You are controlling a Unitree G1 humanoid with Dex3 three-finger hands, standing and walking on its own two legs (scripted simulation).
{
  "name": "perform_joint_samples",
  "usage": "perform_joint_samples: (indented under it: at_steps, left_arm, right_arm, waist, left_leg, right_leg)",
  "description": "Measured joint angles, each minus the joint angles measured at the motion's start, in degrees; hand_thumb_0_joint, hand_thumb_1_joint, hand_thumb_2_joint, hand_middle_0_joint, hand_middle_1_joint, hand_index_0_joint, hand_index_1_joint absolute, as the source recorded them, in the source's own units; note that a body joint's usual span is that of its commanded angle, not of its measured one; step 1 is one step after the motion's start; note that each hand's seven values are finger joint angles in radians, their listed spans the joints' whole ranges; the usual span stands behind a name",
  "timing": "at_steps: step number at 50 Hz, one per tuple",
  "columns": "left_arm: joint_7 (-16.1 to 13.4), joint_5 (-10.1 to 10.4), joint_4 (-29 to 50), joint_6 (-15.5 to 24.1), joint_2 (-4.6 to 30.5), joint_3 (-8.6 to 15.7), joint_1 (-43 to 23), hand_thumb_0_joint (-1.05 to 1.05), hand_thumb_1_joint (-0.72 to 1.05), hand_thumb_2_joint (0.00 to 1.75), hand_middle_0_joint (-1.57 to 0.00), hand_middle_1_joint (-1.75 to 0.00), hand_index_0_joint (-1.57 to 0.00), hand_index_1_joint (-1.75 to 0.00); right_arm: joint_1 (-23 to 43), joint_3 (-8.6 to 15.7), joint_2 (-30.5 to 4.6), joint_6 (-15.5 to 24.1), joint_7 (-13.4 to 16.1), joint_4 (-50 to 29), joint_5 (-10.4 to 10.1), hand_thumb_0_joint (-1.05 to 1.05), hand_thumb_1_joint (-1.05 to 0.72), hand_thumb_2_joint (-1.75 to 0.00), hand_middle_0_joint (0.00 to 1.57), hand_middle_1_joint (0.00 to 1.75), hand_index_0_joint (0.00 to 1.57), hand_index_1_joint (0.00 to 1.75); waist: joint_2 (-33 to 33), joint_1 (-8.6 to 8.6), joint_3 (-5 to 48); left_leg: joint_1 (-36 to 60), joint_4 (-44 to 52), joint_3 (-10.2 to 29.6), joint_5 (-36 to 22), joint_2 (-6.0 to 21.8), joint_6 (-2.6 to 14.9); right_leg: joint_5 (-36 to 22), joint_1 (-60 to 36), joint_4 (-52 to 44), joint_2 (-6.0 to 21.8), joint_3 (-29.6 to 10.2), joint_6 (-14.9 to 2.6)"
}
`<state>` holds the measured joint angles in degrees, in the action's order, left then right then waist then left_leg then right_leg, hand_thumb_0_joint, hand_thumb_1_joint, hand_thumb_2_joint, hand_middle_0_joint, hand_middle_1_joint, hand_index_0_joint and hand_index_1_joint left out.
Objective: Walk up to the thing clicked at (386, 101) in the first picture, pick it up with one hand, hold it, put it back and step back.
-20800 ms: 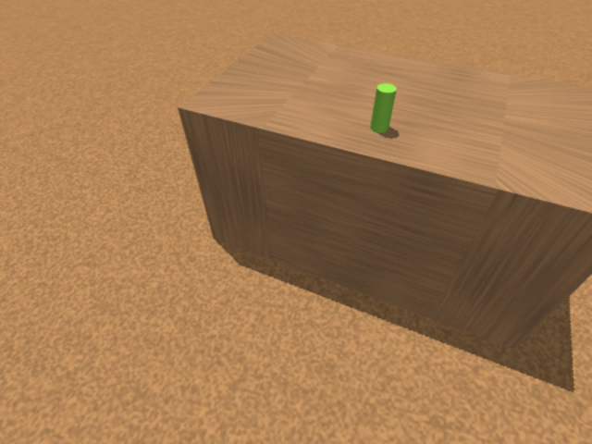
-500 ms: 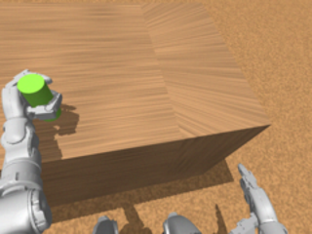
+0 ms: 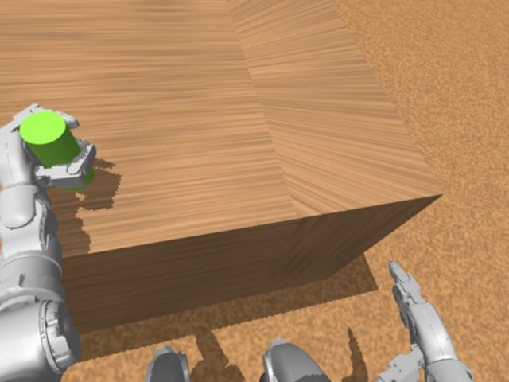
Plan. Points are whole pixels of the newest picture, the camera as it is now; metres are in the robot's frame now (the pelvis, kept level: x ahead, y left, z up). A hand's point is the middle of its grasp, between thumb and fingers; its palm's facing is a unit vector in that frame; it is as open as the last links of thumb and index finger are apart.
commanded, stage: open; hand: left
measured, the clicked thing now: (61, 154) +0.49 +0.22 +0.04
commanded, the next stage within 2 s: withdraw in 0.38 s
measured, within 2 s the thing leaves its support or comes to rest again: neither
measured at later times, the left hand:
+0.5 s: hand (69, 151) +0.50 +0.21 +0.04, palm faces +0.16 -0.99 +0.01, open 14.0 cm
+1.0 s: hand out of the picture +0.50 +0.28 +0.16, palm faces +0.21 -0.97 -0.07, open 17.4 cm
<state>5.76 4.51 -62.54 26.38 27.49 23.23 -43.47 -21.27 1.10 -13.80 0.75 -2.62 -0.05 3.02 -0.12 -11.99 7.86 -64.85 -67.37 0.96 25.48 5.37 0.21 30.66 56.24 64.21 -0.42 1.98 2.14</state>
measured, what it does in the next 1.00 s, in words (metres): stands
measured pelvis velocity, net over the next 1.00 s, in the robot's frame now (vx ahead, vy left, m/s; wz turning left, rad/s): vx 0.02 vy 0.00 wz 0.00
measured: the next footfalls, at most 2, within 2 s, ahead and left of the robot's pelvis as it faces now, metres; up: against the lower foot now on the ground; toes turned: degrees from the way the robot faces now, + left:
none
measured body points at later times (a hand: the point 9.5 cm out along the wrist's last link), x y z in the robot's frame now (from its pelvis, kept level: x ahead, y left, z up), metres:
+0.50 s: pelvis +0.00 +0.00 +0.00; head +0.13 +0.04 +0.43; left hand +0.48 +0.26 +0.04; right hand +0.16 -0.26 +0.00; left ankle +0.05 +0.12 -0.64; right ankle +0.00 -0.15 -0.64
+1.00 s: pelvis +0.02 +0.00 +0.03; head +0.10 +0.03 +0.47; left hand +0.48 +0.33 +0.16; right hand +0.17 -0.25 -0.01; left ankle +0.05 +0.12 -0.64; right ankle +0.00 -0.15 -0.64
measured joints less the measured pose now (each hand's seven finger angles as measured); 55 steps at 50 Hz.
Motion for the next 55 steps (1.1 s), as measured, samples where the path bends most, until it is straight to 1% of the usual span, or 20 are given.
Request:
perform_joint_samples:
  at_steps: [3,7,10,16,23,26,30,33,36,41,46,49,50,52,55]
  left_arm:
    - [-0.02,0.38,0.17,-0.13,0.1,0.23,-0.08,-0.02,-0.15,1.09,-0.88,-1.1,-0.94,-1.1]
    - [-0.01,0.25,0.18,-0.37,0.43,0.27,-0.45,-0.02,-0.18,0.92,-0.93,-1.03,-0.98,-1.03]
    - [0.06,0.15,0.25,-0.7,0.55,0.39,-0.64,-0.02,-0.22,0.78,-0.92,-0.94,-0.96,-0.94]
    - [-0.17,0.16,1.04,-0.9,0.65,0.7,-0.42,-0.01,-0.32,0.53,-0.79,-0.72,-0.81,-0.72]
    - [-0.11,0.34,1.58,-1.41,0.4,0.78,0.3,-0.01,-0.41,0.34,-0.59,-0.49,-0.6,-0.5]
    - [0.02,0.44,1.88,-1.4,0.19,0.86,0.67,-0.01,-0.45,0.28,-0.49,-0.4,-0.5,-0.4]
    - [-0.08,0.07,2.53,-1.89,0.29,1.02,1.45,-0.01,-0.46,0.21,-0.35,-0.29,-0.36,-0.29]
    - [0.2,0.13,3.96,-2.15,0.45,1.74,1.56,-0.01,-0.47,0.17,-0.26,-0.21,-0.27,-0.21]
    - [0.29,0.08,5.35,-3.24,1.34,2.37,1.44,-0.01,-0.47,0.14,-0.19,-0.16,-0.19,-0.16]
    - [1.37,0.43,6.3,-6.5,4.18,3.3,0.04,-0.01,-0.49,0.09,-0.11,-0.09,-0.12,-0.09]
    - [3.69,1.06,3.18,-10.7,7.46,2.48,-3.35,-0.01,-0.52,0.05,-0.08,-0.05,-0.09,-0.05]
    - [5.5,1.6,1.09,-12.8,8.81,2.06,-4.62,-0.01,-0.53,0.03,-0.07,-0.04,-0.08,-0.03]
    - [5.39,0.26,0.43,-13.42,9.33,1.49,-4.75,-0.01,-0.54,0.03,-0.07,-0.04,-0.08,-0.03]
    - [4.11,-2.19,-0.88,-15.64,10.35,0.25,-4.44,-0.01,-0.55,0.03,-0.07,-0.05,-0.08,-0.04]
    - [1.85,-4.66,-2.12,-18.73,11.32,-0.01,-3.72,-0.01,-0.57,0.03,-0.07,-0.06,-0.08,-0.06]
  right_arm:
    - [-0.31,0.02,-0.1,0.23,0.02,-0.48,-0.09,0.0,0.51,-0.05,0.06,0.05,0.06,0.05]
    - [-0.51,0.12,-0.17,0.16,0.01,-0.69,-0.06,0.0,0.5,-0.05,0.06,0.05,0.06,0.05]
    - [-0.51,0.11,-0.22,0.07,0.04,-0.74,0.03,0.0,0.5,-0.05,0.06,0.05,0.06,0.05]
    - [-0.7,0.14,-0.22,-0.04,0.31,-1.24,0.01,-0.01,0.5,-0.05,0.06,0.05,0.06,0.05]
    - [-0.85,0.1,-0.15,-0.2,0.37,-1.21,-0.01,0.0,0.51,-0.05,0.06,0.05,0.06,0.05]
    - [-0.91,0.13,-0.15,-0.25,0.4,-1.22,-0.14,0.0,0.51,-0.05,0.06,0.05,0.06,0.05]
    - [-0.87,0.43,-0.42,-0.6,0.43,-1.43,-0.07,0.0,0.52,-0.05,0.06,0.05,0.06,0.05]
    - [-0.95,0.57,-0.38,-0.86,0.62,-1.83,-0.24,-0.01,0.52,-0.05,0.06,0.05,0.06,0.05]
    - [-1.15,0.39,-0.2,-1.39,0.84,-1.8,-0.43,-0.01,0.52,-0.05,0.06,0.05,0.06,0.05]
    - [-1.13,0.0,0.24,-2.04,1.43,0.39,-0.94,0.0,0.52,-0.05,0.06,0.05,0.06,0.05]
    - [-0.16,-0.84,0.63,-2.59,2.0,5.68,-1.72,0.0,0.52,-0.05,0.06,0.05,0.06,0.05]
    - [0.61,-1.35,0.57,-2.69,2.05,8.31,-2.31,0.0,0.53,-0.05,0.06,0.05,0.06,0.05]
    - [0.8,-1.43,0.59,-3.06,2.04,8.65,-2.58,0.0,0.53,-0.05,0.06,0.05,0.06,0.05]
    - [0.91,-1.41,0.49,-4.02,2.02,8.66,-3.21,-0.01,0.54,-0.05,0.06,0.05,0.06,0.05]
    - [0.83,-0.82,-0.09,-5.24,2.0,8.54,-3.99,-0.01,0.54,-0.05,0.06,0.05,0.06,0.05]
  waist:
    - [0.07,-0.08,-0.01]
    - [0.12,-0.26,-0.13]
    - [0.12,-0.5,-0.15]
    - [0.08,-0.62,-0.39]
    - [0.0,-0.41,-0.07]
    - [0.08,-0.28,0.01]
    - [0.13,-0.3,0.13]
    - [0.28,-0.22,-0.13]
    - [0.45,-0.03,-0.19]
    - [0.05,0.75,0.16]
    - [-0.91,2.3,0.77]
    - [-1.54,3.17,0.79]
    - [-1.63,3.44,0.51]
    - [-1.75,3.83,-0.15]
    - [-1.54,4.38,-0.91]
  left_leg:
    - [-0.24,-0.27,0.01,0.03,0.03,0.0]
    - [-0.65,-0.57,0.1,0.0,0.06,-0.03]
    - [-1.03,-0.75,0.13,-0.02,0.12,-0.04]
    - [-1.18,-0.87,0.05,0.08,0.2,-0.03]
    - [-1.02,-0.85,0.0,0.41,0.27,-0.11]
    - [-0.72,-0.78,-0.07,0.58,0.31,-0.08]
    - [-0.3,-0.64,-0.18,0.78,0.37,-0.14]
    - [0.6,-0.23,-0.19,0.81,0.38,-0.18]
    - [2.1,0.69,-0.26,0.69,0.41,-0.26]
    - [5.58,3.2,-0.37,0.13,0.37,-0.39]
    - [9.09,6.31,-0.61,-0.86,0.19,-0.26]
    - [10.73,8.02,-0.97,-1.53,-0.04,-0.1]
    - [11.53,8.71,-1.18,-1.78,-0.15,-0.06]
    - [13.53,10.57,-1.68,-2.47,-0.41,0.03]
    - [16.43,13.49,-2.35,-3.58,-0.74,0.11]
  right_leg:
    - [0.04,0.26,0.3,-0.03,-0.02,0.01]
    - [0.04,0.66,0.62,-0.08,0.03,-0.03]
    - [0.01,1.04,0.79,-0.14,0.03,-0.03]
    - [0.04,1.25,0.9,-0.22,-0.08,-0.02]
    - [0.31,1.1,0.81,-0.29,-0.15,-0.06]
    - [0.42,0.82,0.7,-0.32,-0.21,-0.02]
    - [0.54,0.44,0.5,-0.36,-0.33,-0.04]
    - [0.51,-0.49,0.0,-0.37,-0.32,-0.04]
    - [0.27,-1.99,-1.04,-0.42,-0.34,-0.07]
    - [-0.53,-5.55,-3.9,-0.42,-0.3,-0.15]
    - [-1.77,-9.1,-7.29,-0.29,-0.34,-0.1]
    - [-2.46,-10.61,-8.91,-0.06,-0.57,0.01]
    - [-2.7,-11.29,-9.48,0.06,-0.73,0.06]
    - [-3.34,-12.99,-11.03,0.34,-1.09,0.17]
    - [-4.4,-15.49,-13.55,0.69,-1.56,0.27]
